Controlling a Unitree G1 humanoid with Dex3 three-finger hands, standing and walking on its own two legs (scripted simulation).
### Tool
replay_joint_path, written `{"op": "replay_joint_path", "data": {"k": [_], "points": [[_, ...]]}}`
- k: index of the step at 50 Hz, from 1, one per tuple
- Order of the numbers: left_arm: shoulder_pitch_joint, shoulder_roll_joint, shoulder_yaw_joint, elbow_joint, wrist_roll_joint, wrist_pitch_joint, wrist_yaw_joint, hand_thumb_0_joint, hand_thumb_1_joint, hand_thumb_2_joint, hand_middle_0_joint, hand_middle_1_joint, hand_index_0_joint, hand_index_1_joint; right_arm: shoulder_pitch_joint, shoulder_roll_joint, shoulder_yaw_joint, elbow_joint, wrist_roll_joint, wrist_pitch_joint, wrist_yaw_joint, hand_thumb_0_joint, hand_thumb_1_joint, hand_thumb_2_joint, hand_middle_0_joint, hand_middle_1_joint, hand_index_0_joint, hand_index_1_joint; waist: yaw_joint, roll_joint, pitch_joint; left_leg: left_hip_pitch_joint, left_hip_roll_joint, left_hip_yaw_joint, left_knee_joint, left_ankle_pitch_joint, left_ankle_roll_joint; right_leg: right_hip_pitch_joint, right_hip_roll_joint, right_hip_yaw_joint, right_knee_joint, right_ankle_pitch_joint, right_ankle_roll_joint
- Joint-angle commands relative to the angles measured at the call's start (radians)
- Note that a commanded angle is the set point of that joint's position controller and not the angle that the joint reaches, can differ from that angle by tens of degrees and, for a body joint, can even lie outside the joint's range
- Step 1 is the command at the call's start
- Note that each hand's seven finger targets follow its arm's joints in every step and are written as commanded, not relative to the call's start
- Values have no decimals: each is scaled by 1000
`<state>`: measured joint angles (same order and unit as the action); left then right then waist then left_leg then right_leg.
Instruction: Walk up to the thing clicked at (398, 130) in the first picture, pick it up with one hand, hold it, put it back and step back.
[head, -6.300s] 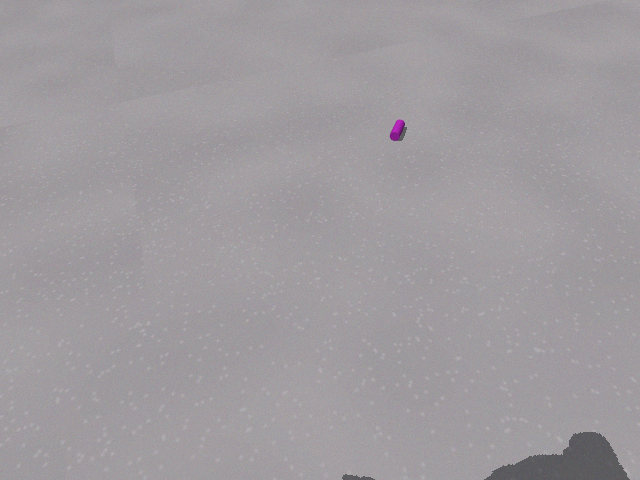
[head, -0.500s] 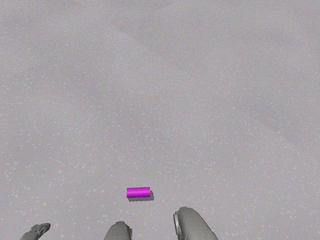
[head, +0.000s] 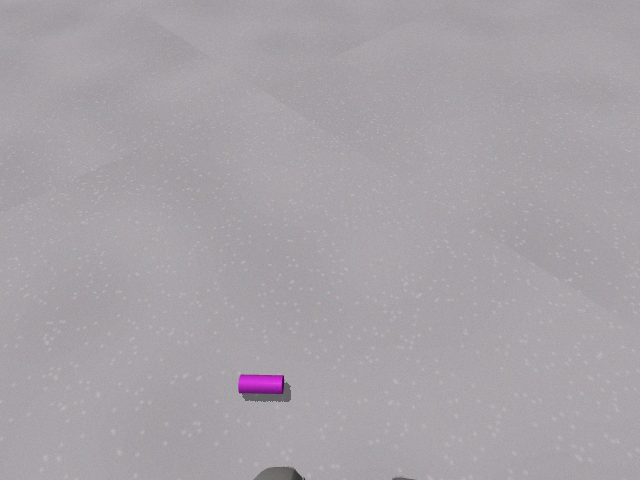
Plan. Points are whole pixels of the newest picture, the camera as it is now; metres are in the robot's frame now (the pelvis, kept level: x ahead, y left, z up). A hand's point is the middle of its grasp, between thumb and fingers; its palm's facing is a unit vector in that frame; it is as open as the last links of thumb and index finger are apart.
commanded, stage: walk up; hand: left
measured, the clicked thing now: (261, 384) +0.48 +0.25 -0.72
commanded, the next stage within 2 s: none
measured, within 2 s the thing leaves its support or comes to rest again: neither
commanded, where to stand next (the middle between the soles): +0.10 +0.04 m, yaw -1 degrees
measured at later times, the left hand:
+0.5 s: hand out of the picture +0.08 +0.29 -0.13, palm faces +0.08 -0.93 -0.35, open 7.4 cm
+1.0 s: hand out of the picture +0.10 +0.29 -0.13, palm faces +0.03 -0.94 -0.34, open 7.4 cm
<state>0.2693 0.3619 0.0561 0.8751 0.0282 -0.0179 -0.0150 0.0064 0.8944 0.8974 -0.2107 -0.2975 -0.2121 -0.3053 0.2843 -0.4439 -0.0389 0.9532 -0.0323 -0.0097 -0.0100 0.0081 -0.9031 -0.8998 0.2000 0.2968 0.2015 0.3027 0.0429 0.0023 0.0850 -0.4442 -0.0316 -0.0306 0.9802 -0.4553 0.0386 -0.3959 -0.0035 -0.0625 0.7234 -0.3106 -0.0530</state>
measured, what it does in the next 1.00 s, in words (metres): steps on the spot: left foot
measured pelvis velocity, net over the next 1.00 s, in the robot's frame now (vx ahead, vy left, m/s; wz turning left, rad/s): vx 0.03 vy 0.03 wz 0.06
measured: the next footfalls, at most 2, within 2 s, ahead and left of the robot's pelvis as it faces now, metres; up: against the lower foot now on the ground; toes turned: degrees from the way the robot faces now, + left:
left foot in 0.20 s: +0.02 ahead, +0.15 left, +0.00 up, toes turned +3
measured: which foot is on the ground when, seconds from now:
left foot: up 0.00-0.18, down 0.20-1.00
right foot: down 0.00-1.00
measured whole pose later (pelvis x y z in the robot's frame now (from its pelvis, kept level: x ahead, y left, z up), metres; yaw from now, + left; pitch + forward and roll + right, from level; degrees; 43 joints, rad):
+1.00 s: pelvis +0.03 +0.03 +0.02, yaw +3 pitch -2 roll +0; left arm 0.07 0.36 0.01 1.12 0.00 -0.02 -0.02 0.01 0.90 0.90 -0.20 -0.30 -0.21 -0.30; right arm 0.13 -0.37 -0.01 1.11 -0.02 -0.02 0.01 0.01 -0.90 -0.90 0.20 0.30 0.20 0.30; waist 0.00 0.00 0.07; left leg -0.11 0.00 0.00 0.44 -0.30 0.00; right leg -0.20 -0.02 -0.04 0.46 -0.22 0.00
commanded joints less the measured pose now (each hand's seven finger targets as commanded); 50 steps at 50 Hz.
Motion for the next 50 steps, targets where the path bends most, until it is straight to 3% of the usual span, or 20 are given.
{"op": "replay_joint_path", "data": {"k": [1, 6, 8, 9, 10, 11, 12, 13, 14, 15, 17, 19, 21, 24, 25, 27, 36, 42, 45, 50], "points": [[9, 308, 88, -48, -5, -42, 32, 0, 900, 900, -200, -300, -200, -300, -6, -192, -59, -60, 7, -22, 5, 0, -900, -900, 200, 300, 200, 300, 12, -116, -62, -96, 41, -41, -159, -28, 1, 214, -303, 467, -395, -193, -93], [-59, 292, 63, -43, -3, -27, 15, 0, 900, 900, -200, -300, -200, -300, 52, -155, -60, -24, 14, -22, 14, 0, -900, -900, 200, 300, 200, 300, -39, -191, -77, 163, 12, 50, -322, 51, 19, 35, -232, 290, -418, -277, -66], [-65, 258, 43, -38, -8, -20, 9, 0, 900, 900, -200, -300, -200, -300, 58, -155, -61, -16, 13, -35, 11, 0, -900, -900, 200, 300, 200, 300, -59, -156, -91, 276, 9, 42, -468, 112, 32, -10, -183, 201, -346, -267, -44], [-68, 233, 32, -32, -10, -21, 8, 0, 900, 900, -200, -300, -200, -300, 45, -162, -62, -15, 8, -42, 7, 0, -900, -900, 200, 300, 200, 300, -66, -109, -102, 332, 34, -2, -508, 129, 41, -48, -168, 161, -297, -217, -23], [-78, 206, 19, -40, -14, -22, 5, 0, 900, 900, -200, -300, -200, -300, 67, -197, -72, -17, 2, -49, 2, 0, -900, -900, 200, 300, 200, 300, -84, -15, -111, 393, 140, -178, -578, 37, 70, -137, -133, 123, -176, -177, 14], [-85, 186, 18, -31, -24, -23, 4, 0, 900, 900, -200, -300, -200, -300, 10, -242, -72, -33, 4, -52, 0, 0, -900, -900, 200, 300, 200, 300, -65, 65, -77, 321, 297, -425, -659, -158, 151, -170, -35, 24, -62, -129, 63], [-115, 235, 33, -12, -18, -26, 9, 0, 900, 900, -200, -300, -200, -300, -22, -251, -70, -39, 15, -49, 0, 0, -900, -900, 200, 300, 200, 300, -68, 25, -12, 207, 334, -442, -656, -131, 195, -104, -36, 53, -26, -137, 53], [-88, 226, 28, 2, -19, -35, 8, 0, 900, 900, -200, -300, -200, -300, -73, -220, -55, -40, 20, -49, 1, 0, -900, -900, 200, 300, 200, 300, -30, -9, -13, 189, 285, -326, -596, 39, 172, -31, -39, 59, -89, -84, 44], [-70, 212, 23, 17, -22, -42, 6, 0, 900, 900, -200, -300, -200, -300, -97, -195, -42, -39, 20, -49, 3, 0, -900, -900, 200, 300, 200, 300, -18, -3, -33, 203, 227, -223, -534, 202, 131, 20, -42, 64, -166, -1, 39], [-59, 224, 27, 34, -24, -49, 9, 0, 900, 900, -200, -300, -200, -300, -107, -186, -37, -38, 23, -47, 5, 0, -900, -900, 200, 300, 200, 300, -12, 34, -60, 166, 188, -162, -487, 275, 89, 113, -49, 78, -209, 54, 30], [-55, 281, 37, 51, -19, -56, 14, 0, 900, 900, -200, -300, -200, -300, -99, -156, -25, -28, 30, -43, 7, 0, -900, -900, 200, 300, 200, 300, -14, -5, -86, 59, 78, -49, -380, 241, 27, 233, -158, 257, -295, 72, -32], [-74, 309, 41, 54, -22, -50, 16, 0, 900, 900, -200, -300, -200, -300, -87, -140, -21, -9, 22, -39, -1, 0, -900, -900, 200, 300, 200, 300, -28, -50, -89, 62, 58, -9, -338, 138, 12, 239, -276, 373, -336, 77, -102], [-117, 293, 29, 56, -25, -45, 18, 0, 900, 900, -200, -300, -200, -300, -79, -138, -20, 15, 21, -45, -3, 0, -900, -900, 200, 300, 200, 300, -42, -70, -83, 121, 71, -21, -410, 212, 19, 202, -251, 296, -321, 161, -80], [-168, 224, 6, 60, -33, -41, 15, 0, 900, 900, -200, -300, -200, -300, -88, -174, -28, 36, 23, -61, -3, 0, -900, -900, 200, 300, 200, 300, -47, -23, -113, 249, 150, -134, -517, 472, 46, 153, -111, 112, -194, 347, 9], [-172, 223, 8, 68, -33, -41, 17, 0, 900, 900, -200, -300, -200, -300, -92, -178, -26, 39, 29, -63, -4, 0, -900, -900, 200, 300, 200, 300, -43, -24, -139, 282, 188, -157, -517, 549, 60, 169, -93, 91, -181, 342, 23], [-198, 222, 7, 77, -33, -41, 17, 0, 900, 900, -200, -300, -200, -300, -103, -177, -25, 50, 32, -61, -5, 0, -900, -900, 200, 300, 200, 300, -47, -12, -166, 313, 183, -125, -493, 652, 61, 197, -90, 86, -197, 340, 22], [-248, 210, -3, 133, -29, -24, 12, 0, 900, 900, -200, -300, -200, -300, -205, -165, -21, 70, 23, -43, -4, 0, -900, -900, 200, 300, 200, 300, -31, 62, -106, 231, 171, -110, -608, 367, 39, 261, -76, 82, -259, 200, 13], [-267, 216, -3, 156, -28, -23, 10, 0, 900, 900, -200, -300, -200, -300, -213, -150, -16, 87, 19, -39, 0, 0, -900, -900, 200, 300, 200, 300, -33, 18, -90, 227, 138, -76, -631, 267, 25, 281, -95, 125, -311, 160, 12], [-272, 220, -1, 165, -25, -24, 10, 0, 900, 900, -200, -300, -200, -300, -208, -148, -15, 96, 18, -38, 2, 0, -900, -900, 200, 300, 200, 300, -39, -15, -97, 243, 128, -63, -616, 278, 25, 278, -105, 145, -339, 152, 10], [-270, 211, -5, 171, -28, -26, 12, 0, 900, 900, -200, -300, -200, -300, -198, -145, -13, 108, 21, -42, -1, 0, -900, -900, 200, 300, 200, 300, -46, -22, -143, 305, 133, -48, -622, 418, 13, 314, -118, 137, -323, 333, 14]]}}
